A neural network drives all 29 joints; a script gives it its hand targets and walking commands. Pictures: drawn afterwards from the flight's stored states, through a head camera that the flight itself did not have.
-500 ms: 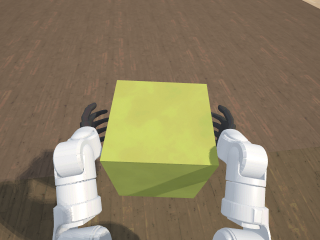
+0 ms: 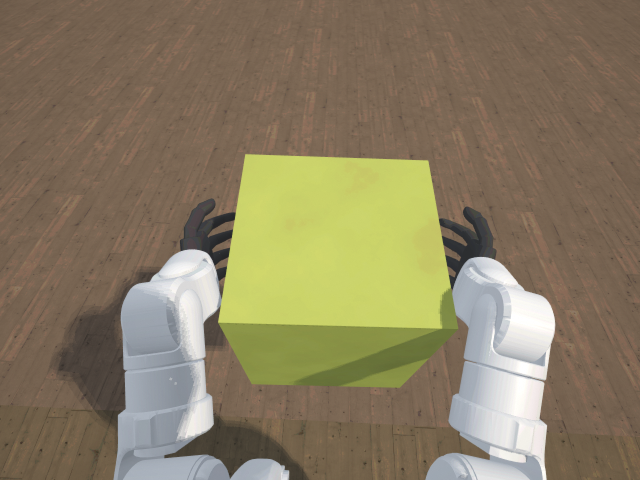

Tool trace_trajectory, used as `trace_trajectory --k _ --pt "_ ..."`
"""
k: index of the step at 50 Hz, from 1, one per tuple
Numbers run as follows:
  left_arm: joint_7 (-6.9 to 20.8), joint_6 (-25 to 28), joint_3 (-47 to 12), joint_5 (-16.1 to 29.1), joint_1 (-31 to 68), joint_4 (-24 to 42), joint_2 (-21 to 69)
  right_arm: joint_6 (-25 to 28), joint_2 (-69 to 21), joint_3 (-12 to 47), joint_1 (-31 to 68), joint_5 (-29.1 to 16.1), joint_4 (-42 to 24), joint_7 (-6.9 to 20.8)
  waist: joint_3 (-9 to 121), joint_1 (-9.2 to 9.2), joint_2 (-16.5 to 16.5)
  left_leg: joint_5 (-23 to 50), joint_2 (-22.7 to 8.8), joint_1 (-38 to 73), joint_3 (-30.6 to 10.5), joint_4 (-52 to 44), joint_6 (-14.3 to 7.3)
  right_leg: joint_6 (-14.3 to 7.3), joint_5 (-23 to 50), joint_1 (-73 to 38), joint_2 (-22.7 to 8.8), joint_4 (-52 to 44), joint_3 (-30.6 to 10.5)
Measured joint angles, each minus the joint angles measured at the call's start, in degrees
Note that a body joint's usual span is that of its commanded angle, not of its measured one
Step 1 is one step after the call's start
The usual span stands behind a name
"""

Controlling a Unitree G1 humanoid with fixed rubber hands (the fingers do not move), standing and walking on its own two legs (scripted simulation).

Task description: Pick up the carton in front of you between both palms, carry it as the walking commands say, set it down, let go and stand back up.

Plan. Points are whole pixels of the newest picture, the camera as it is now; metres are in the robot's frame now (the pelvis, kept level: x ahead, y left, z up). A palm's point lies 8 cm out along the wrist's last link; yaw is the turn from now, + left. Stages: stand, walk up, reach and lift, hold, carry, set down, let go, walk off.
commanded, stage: carry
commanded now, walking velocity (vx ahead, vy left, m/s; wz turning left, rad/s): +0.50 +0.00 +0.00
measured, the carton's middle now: (330, 283) +0.36 +0.02 +0.06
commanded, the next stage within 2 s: none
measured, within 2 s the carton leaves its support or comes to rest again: neither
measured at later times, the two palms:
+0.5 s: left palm (253, 83) +0.66 +0.17 +0.17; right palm (451, 96) +0.64 -0.14 +0.18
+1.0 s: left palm (285, 13) +0.96 +0.17 +0.17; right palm (431, 19) +0.97 -0.14 +0.17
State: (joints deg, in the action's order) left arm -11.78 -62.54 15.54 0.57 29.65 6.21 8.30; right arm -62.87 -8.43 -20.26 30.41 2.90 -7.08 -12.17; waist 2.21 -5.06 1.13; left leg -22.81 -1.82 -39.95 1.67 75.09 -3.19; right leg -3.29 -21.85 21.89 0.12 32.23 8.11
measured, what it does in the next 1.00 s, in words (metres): climbs: left foot 0.03 m higher, then right foot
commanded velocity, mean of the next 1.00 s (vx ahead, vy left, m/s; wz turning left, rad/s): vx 0.50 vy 0.00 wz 0.00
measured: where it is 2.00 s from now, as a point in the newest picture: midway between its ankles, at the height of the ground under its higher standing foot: (339, 209)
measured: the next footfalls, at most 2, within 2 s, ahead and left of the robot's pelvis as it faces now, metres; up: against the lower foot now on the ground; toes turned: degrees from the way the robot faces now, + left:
left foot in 0.20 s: +0.32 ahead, +0.13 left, +0.03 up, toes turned +7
right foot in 0.60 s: +0.56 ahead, -0.09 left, +0.04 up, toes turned -7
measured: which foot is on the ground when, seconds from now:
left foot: up 0.00-0.18, down 0.20-0.64, up 0.66-1.00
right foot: down 0.00-0.22, up 0.24-0.58, down 0.60-1.00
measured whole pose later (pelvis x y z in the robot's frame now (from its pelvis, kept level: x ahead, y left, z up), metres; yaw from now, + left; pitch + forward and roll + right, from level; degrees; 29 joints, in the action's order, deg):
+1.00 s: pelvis +0.63 +0.02 +0.06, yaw +0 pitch +5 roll +0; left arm -10.1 -60.4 16.3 -3.5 27.6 3.2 9.7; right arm -61.5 -7.9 -18.4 27.9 3.8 -3.9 -11.0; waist 5.5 -1.4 0.6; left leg -6.7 -3.2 -34.0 6.6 33.1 -0.8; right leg -1.0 -20.8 5.7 -0.8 21.4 7.3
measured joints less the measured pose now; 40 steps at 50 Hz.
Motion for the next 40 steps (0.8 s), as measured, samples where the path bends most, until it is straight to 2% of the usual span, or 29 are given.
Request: trace_trajectory --k 3,6,8,10,11,12,13,15,17,19,22,26,29,31,32,34,36,38,40 --pt "0.09 0.86 -0.19 0.44 0.52 1.67 -0.06 0.92 0.5 1.04 -0.2 -0.45 -2.08 -0.23 0.11 0.76 -0.02 2.58 -1.54 -3.96 0.76 -8.25 0.61 0.51 -1.27 -4.38 -0.04 -3.4 -0.53" --pt "-0.06 0.85 -0.77 -0.12 0.79 2.43 -0.07 0.94 1.54 2.02 -0.36 -0.92 -2.83 -0.44 1.3 1.76 -0.34 4.62 -2.41 -3.4 2.0 -20.79 0.79 1.72 -3.2 -9.15 -0.43 -6.36 -1.1" --pt "-0.31 0.36 -0.95 -1.07 0.74 2.35 -0.04 0.54 2.01 2.44 -0.24 -0.99 -2.22 -0.39 2.36 2.76 -1.02 4.77 -1.96 -0.77 4.05 -28.52 0.47 2.91 -5.23 -12.35 -1.26 -7.34 -1.53" --pt "-0.51 -0.4 -0.58 -2.13 0.71 2.21 -0.43 0.25 2.05 2.88 0.84 -0.74 -0.32 -0.2 2.99 4.44 -2.17 6.01 -0.02 4.09 6.92 -35.63 -0.43 3.88 -8.84 -14.25 -3.01 -4.11 -2.2" --pt "-0.57 -0.58 -0.22 -2.62 0.66 1.92 -1.09 0.46 1.71 3.24 1.55 -0.62 1.13 -0.12 2.9 5.67 -3.12 7.38 0.83 5.49 7.87 -35.46 -0.99 3.81 -10.48 -13.26 -4.41 1.49 -2.8" --pt "-0.61 -0.62 0.35 -2.6 0.29 1.45 -1.81 0.64 1.24 3.73 2.04 -0.47 2.58 -0.07 2.81 7.05 -3.42 5.67 1.27 6.1 8.33 -33.59 -1.28 3.55 -9.12 -10.48 -4.72 9.95 -4.47" --pt "-0.64 -0.79 0.93 -2.19 -0.15 0.89 -2.29 0.58 0.77 4.01 2.16 -0.38 3.74 -0.01 2.68 8.24 -2.98 3.51 1.37 7.08 8.23 -32.98 -1.38 3.17 -8.06 -6.66 -3.5 19.86 -6.57" --pt "-0.63 -1.26 2.35 -1.88 -0.29 -0.37 -2.06 0.06 0.23 4.19 1.19 -0.88 4.42 0.4 2.05 9.7 -2.07 1.33 1.42 9.91 7.61 -34.79 -1.17 1.86 -6.47 1.33 -1.06 36.49 -8.18" --pt "-0.52 -1.26 3.65 -2.13 -0.03 -0.92 -0.91 -0.05 0.21 4.33 -0.38 -1.78 3.64 0.69 1.25 10.17 -1.96 1.37 1.47 13.1 7.13 -37.99 -0.62 0.83 -3.83 8.16 -0.32 43.35 -7.77" --pt "-0.41 -0.73 3.99 -2.55 0.09 -0.39 0.16 0.44 0.35 4.14 -1.26 -2.41 2.46 0.66 0.45 9.99 -2.06 1.09 1.48 16.38 6.79 -41.16 -0.53 0.3 -1.56 13.42 -0.71 42.93 -7.04" --pt "-0.63 0.46 3.3 -2.59 -0.03 1.64 0.52 1.46 0.72 4.15 -1.18 -3.49 0.63 0.66 -0.03 9.41 -2.22 0.14 1.55 20.91 6.35 -44.98 -0.19 0.58 1.36 18.87 -2.13 36.44 -6.29" --pt "-1.23 1.01 1.99 -1.98 -0.26 3.81 -0.7 1.92 0.89 4.87 -0.23 -3.57 -0.8 0.51 1.04 8.18 -2.07 -2.18 1.43 27.03 5.83 -49.0 1.14 1.19 4.92 19.22 -3.61 18.6 -5.02" --pt "-1.16 0.38 1.3 -1.85 0.12 3.27 -1.54 1.16 0.77 5.0 0.08 -2.12 -0.88 0.0 2.52 6.44 -1.05 -5.92 0.2 31.45 5.25 -49.17 2.84 0.77 7.55 14.76 -2.63 7.26 -1.84" --pt "-0.84 0.06 0.83 -2.1 1.53 1.29 -1.56 0.36 1.38 4.56 0.33 -1.0 -0.72 -0.29 2.92 4.5 0.12 -10.12 -1.71 32.14 4.48 -42.87 3.61 -0.38 11.89 10.38 -1.03 2.91 0.7" --pt "-0.74 -0.02 0.39 -2.12 2.19 0.09 -1.42 0.22 1.94 4.22 0.29 -0.58 -0.28 -0.39 2.97 3.47 0.3 -9.88 -2.57 30.07 3.87 -35.64 3.56 -1.08 14.05 9.82 -0.92 4.43 1.37" --pt "-0.54 -0.39 -0.02 -2.17 2.35 -1.88 -0.84 -0.39 2.76 3.33 0.07 -1.13 1.11 -0.66 2.88 1.69 -0.19 -6.81 -1.09 23.0 0.14 -17.66 2.6 -1.76 10.57 8.61 -0.89 6.93 1.41" --pt "-0.08 -0.95 -0.01 -1.61 1.26 -2.55 -0.42 -1.17 2.29 2.06 0.12 -1.15 2.33 -0.66 2.47 0.88 -0.46 -4.15 0.32 15.84 -1.11 -5.39 1.43 -1.76 7.91 5.99 -0.79 5.49 1.02" --pt "0.4 -1.16 0.37 -1.03 0.07 -2.05 -0.12 -1.35 1.1 0.87 0.25 -0.77 2.73 -0.44 1.91 0.78 -0.36 -1.33 0.37 10.21 -0.82 -2.82 0.86 -1.06 7.65 2.96 -0.73 2.49 0.65" --pt "0.52 -0.7 0.83 -0.82 -0.4 -1.22 0.11 -0.93 0.28 0.53 0.26 -0.36 2.13 -0.25 1.31 1.05 -0.32 0.95 -0.14 6.02 -0.31 -6.06 0.96 -0.97 7.29 0.0 -0.72 -0.47 0.31"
